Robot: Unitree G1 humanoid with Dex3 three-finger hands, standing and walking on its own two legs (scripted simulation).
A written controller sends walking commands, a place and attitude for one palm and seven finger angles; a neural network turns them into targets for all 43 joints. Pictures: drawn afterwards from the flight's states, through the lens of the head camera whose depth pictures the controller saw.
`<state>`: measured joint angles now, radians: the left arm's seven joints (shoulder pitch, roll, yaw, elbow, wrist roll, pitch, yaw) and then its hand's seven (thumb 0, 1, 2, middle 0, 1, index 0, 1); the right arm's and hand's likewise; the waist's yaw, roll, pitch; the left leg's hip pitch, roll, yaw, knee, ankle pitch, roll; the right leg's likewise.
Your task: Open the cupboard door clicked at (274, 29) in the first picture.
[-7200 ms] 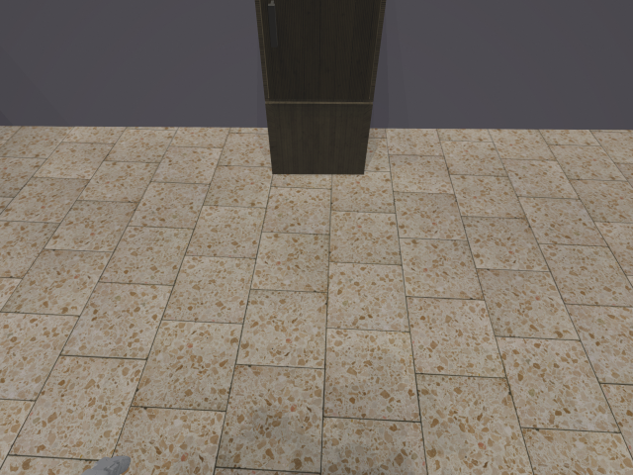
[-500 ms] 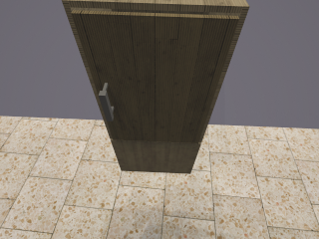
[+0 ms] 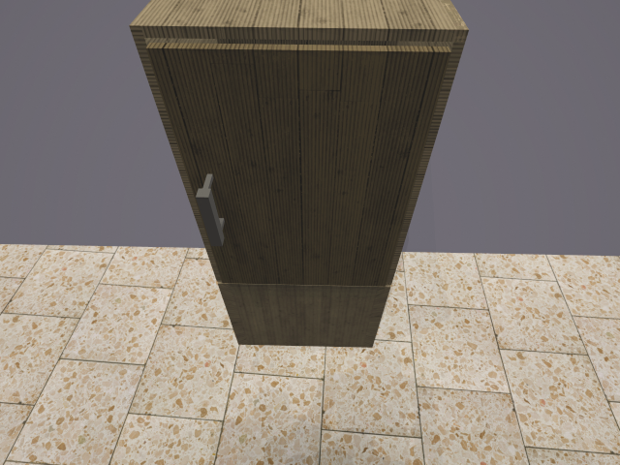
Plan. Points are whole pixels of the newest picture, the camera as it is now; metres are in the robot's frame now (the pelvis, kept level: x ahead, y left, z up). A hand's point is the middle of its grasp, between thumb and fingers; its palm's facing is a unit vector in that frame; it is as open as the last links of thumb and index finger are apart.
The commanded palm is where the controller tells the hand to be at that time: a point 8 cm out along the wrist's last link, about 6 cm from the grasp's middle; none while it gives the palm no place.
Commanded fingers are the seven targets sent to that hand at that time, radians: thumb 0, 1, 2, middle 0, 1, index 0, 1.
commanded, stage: come to a stop and stand still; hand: left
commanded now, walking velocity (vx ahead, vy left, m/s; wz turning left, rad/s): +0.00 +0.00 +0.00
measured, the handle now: (213, 210) +0.55 +0.23 -0.04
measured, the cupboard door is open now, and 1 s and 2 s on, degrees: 0 0 0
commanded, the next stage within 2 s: look again from close up in 0.06 s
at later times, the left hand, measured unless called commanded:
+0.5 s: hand out of the picture +0.02 +0.16 -0.17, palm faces +0.00 -0.98 -0.22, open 7.4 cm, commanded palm none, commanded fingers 0.00 0.90 0.90 -0.20 -0.30 -0.20 -0.30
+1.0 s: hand (209, 393) +0.21 +0.15 -0.01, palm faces +0.14 -0.99 -0.02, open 7.8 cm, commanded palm +0.13 +0.20 -0.06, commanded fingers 0.00 0.57 0.76 -0.22 -0.51 -0.22 -0.51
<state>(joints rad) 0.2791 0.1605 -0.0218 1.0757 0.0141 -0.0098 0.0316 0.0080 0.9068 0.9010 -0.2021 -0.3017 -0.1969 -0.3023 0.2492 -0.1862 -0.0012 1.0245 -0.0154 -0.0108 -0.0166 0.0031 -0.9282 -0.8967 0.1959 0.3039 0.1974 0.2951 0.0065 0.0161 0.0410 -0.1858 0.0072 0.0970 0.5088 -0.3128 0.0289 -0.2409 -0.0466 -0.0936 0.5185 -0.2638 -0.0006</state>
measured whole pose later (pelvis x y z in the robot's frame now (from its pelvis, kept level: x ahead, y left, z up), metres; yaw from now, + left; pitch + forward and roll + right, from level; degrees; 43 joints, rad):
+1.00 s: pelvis -0.01 -0.04 -0.03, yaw +1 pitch +9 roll +2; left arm 0.32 0.15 0.13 0.24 -0.22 -0.49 -0.14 0.02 0.80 0.85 -0.21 -0.38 -0.20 -0.38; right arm 0.19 -0.27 -0.07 0.70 0.01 -0.30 -0.02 0.01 -0.91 -0.90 0.20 0.30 0.20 0.30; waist -0.01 -0.01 -0.10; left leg -0.55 0.04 0.07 0.81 -0.41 -0.02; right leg -0.62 -0.05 -0.11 0.85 -0.39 -0.05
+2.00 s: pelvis -0.03 +0.00 -0.08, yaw +0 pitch +16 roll -3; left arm 0.17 0.32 0.33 0.21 -0.33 -0.38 -0.39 0.00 -0.37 0.36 -0.29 -1.12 -0.29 -1.12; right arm 0.23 -0.26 0.02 0.53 0.03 -0.22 -0.05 0.01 -0.90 -0.90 0.20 0.30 0.20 0.30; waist 0.00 0.00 -0.11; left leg -0.87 0.03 0.02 1.13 -0.54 0.03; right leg -0.87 -0.05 -0.12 1.05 -0.45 -0.01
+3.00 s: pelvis -0.02 -0.01 -0.07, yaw +0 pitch +16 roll -2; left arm -0.02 0.39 0.44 0.44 -0.36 -0.37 -0.51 -0.01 -0.50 0.30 -0.30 -1.20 -0.30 -1.20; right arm 0.26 -0.27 0.03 0.54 0.03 -0.18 -0.06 0.01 -0.90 -0.90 0.20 0.30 0.20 0.30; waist -0.01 0.01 -0.11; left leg -0.83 0.04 0.02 1.08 -0.53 0.02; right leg -0.85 -0.03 -0.12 1.02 -0.44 -0.02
